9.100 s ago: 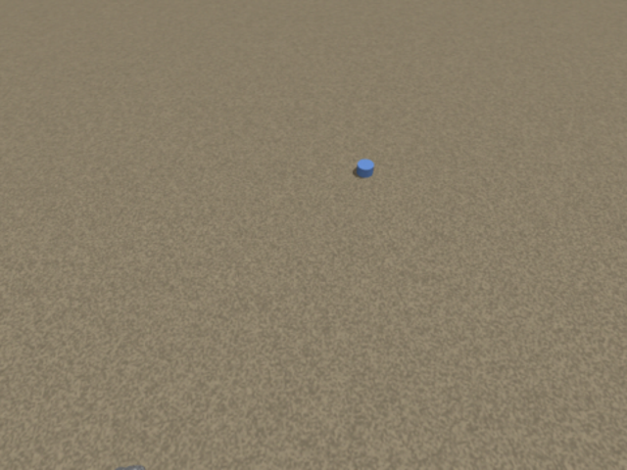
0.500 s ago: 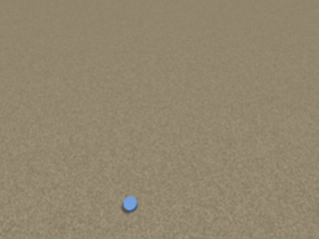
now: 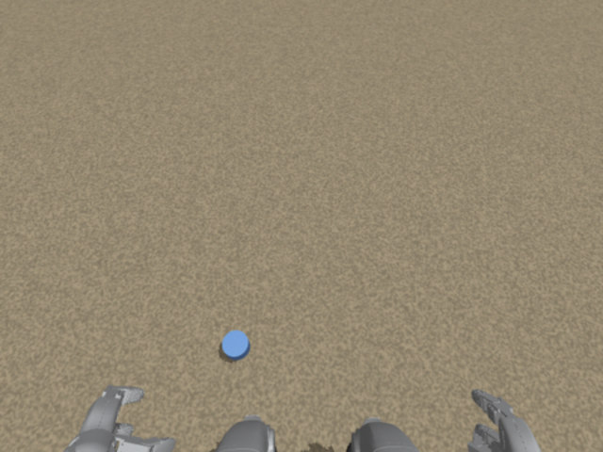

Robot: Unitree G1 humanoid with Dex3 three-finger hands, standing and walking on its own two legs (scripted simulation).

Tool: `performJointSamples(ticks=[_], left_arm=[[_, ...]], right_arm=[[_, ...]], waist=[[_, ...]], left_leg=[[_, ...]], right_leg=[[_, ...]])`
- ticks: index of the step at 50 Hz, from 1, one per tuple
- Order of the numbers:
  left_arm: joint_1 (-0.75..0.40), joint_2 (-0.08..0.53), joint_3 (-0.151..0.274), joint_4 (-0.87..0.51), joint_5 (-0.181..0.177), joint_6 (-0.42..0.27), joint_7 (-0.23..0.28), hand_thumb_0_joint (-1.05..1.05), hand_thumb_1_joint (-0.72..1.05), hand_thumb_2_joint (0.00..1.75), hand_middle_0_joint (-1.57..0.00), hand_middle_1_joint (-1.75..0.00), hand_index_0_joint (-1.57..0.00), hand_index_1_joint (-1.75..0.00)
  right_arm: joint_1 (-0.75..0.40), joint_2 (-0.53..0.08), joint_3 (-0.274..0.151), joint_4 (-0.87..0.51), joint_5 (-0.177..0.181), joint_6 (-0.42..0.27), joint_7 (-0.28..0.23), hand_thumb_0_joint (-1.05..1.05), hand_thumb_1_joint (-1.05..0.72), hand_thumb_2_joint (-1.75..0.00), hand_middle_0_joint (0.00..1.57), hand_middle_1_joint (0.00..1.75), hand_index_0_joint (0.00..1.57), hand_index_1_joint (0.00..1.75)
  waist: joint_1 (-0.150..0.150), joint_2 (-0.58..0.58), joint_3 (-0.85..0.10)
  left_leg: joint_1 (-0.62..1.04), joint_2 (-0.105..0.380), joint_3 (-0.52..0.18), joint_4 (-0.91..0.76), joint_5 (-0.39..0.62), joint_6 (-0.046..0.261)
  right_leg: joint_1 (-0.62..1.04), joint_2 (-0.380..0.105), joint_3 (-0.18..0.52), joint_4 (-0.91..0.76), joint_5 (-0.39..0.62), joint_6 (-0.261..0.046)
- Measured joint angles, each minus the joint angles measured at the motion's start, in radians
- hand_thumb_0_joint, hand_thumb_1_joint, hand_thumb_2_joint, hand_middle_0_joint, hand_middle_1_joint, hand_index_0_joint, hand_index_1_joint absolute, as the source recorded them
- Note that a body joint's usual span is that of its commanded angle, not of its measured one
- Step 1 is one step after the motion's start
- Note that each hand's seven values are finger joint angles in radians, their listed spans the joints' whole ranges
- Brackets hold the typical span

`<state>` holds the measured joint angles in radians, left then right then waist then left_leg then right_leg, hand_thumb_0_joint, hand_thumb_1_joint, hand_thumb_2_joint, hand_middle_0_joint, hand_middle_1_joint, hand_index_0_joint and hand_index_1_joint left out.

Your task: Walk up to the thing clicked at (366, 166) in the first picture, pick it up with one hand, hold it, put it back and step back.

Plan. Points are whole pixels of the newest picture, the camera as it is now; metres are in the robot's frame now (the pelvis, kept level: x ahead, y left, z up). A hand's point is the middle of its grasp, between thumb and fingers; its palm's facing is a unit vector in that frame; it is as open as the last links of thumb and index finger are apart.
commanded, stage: rise first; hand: left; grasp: from above
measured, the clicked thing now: (236, 345) +0.41 +0.21 -0.71
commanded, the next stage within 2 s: none
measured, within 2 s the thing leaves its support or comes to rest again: neither
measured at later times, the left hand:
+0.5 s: hand (150, 443) +0.14 +0.27 -0.26, palm faces -0.31 -0.77 -0.55, open 14.2 cm
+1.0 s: hand (185, 377) +0.27 +0.28 -0.45, palm faces -0.46 -0.30 -0.83, open 14.1 cm
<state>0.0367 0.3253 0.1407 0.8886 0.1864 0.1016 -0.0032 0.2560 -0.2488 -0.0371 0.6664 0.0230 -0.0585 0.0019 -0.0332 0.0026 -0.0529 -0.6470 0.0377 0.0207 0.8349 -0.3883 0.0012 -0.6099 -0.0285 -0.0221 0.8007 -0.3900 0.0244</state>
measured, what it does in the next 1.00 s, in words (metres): lowers itself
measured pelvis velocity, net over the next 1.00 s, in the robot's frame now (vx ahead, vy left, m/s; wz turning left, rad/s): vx -0.09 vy -0.01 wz -0.05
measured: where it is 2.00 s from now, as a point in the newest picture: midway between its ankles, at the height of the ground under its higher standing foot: outside the picture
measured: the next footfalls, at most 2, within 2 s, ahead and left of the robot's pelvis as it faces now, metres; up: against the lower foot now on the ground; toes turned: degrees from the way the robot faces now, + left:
none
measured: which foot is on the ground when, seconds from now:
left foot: down 0.00-1.00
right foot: down 0.00-1.00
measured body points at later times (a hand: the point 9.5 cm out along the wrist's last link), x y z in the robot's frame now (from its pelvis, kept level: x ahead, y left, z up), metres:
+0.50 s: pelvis -0.02 +0.00 -0.11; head +0.11 +0.01 +0.32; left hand +0.15 +0.31 -0.22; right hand +0.18 -0.25 -0.20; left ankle +0.01 +0.12 -0.70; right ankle +0.00 -0.14 -0.70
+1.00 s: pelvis -0.09 -0.01 -0.31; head +0.12 +0.01 +0.09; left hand +0.29 +0.30 -0.40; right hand +0.04 -0.28 -0.44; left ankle +0.01 +0.12 -0.70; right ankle +0.00 -0.14 -0.70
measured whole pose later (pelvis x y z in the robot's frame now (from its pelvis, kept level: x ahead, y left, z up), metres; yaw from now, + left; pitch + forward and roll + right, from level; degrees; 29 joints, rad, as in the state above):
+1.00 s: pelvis -0.09 -0.01 -0.31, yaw -3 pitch +34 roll -4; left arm -0.49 0.57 0.13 0.94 0.88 -0.19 0.16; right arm 0.10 -0.27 -0.06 0.72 -0.03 -0.12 0.06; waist -0.04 0.02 -0.13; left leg -2.02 0.05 -0.08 2.07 -0.65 -0.01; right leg -1.96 -0.01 -0.05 2.04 -0.67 0.00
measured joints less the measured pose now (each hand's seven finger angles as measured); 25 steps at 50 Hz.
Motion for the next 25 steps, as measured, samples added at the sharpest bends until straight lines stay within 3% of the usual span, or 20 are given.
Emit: performJointSamples(ticks=[7, 18, 25], left_arm=[[0.095, -0.008, 0.014, -0.189, 0.050, -0.017, 0.010, 0.00, -0.46, 1.00, -0.07, -1.06, -0.06, -1.06], [0.185, 0.003, -0.008, -0.377, 0.106, 0.045, 0.010, -0.01, -0.55, 1.00, -0.07, -1.07, -0.06, -1.08], [0.090, 0.057, -0.005, -0.304, 0.221, -0.036, 0.014, -0.01, -0.54, 0.97, -0.07, -1.08, -0.07, -1.08]], right_arm=[[-0.035, 0.005, -0.010, -0.050, -0.012, -0.041, -0.009, 0.01, -0.90, -0.90, 0.20, 0.30, 0.20, 0.30], [-0.085, 0.020, 0.008, -0.106, -0.017, -0.078, -0.012, 0.01, -0.91, -0.90, 0.20, 0.30, 0.20, 0.30], [-0.123, -0.003, 0.007, -0.118, -0.025, -0.124, 0.001, 0.01, -0.90, -0.90, 0.20, 0.30, 0.20, 0.30]], waist=[[0.013, -0.011, -0.026], [0.014, 0.000, -0.069], [0.011, -0.005, -0.107]], left_leg=[[-0.193, 0.003, -0.009, 0.211, -0.088, 0.000], [-0.381, 0.005, -0.035, 0.383, -0.149, -0.003], [-0.609, 0.000, -0.043, 0.578, -0.204, -0.006]], right_leg=[[-0.192, -0.001, -0.001, 0.214, -0.091, 0.001], [-0.367, -0.001, -0.018, 0.379, -0.157, -0.003], [-0.597, -0.009, -0.016, 0.588, -0.224, -0.006]])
